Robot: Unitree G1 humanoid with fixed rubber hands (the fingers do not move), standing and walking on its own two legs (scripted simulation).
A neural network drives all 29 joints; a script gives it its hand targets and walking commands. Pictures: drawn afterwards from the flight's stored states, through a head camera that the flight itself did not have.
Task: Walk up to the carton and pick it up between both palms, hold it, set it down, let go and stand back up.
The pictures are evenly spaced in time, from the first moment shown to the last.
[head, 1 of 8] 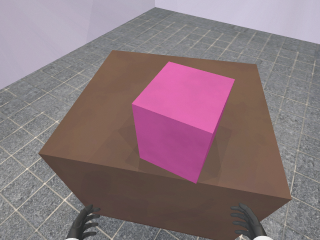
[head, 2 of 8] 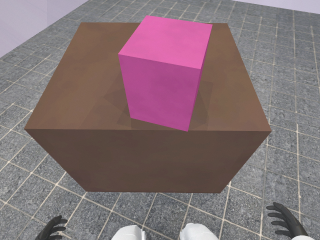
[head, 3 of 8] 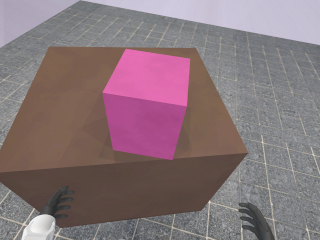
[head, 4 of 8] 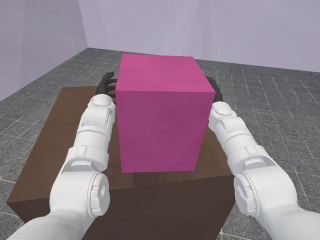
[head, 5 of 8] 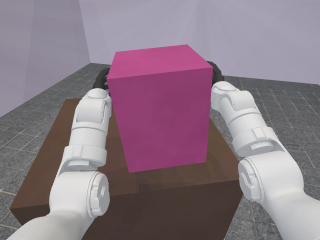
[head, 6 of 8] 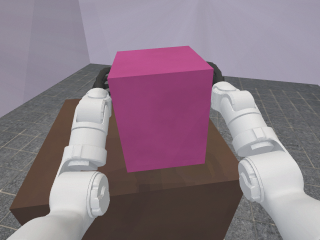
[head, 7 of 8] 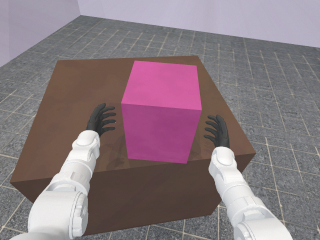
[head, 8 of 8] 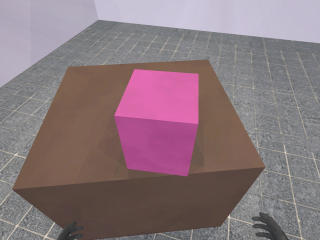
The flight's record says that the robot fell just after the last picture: no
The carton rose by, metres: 0.21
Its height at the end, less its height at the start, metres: +0.00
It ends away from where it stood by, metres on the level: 0.01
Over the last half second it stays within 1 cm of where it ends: yes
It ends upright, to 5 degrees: yes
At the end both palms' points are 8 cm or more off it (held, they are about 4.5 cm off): yes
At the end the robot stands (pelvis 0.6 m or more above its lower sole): yes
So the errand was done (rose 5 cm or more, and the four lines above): yes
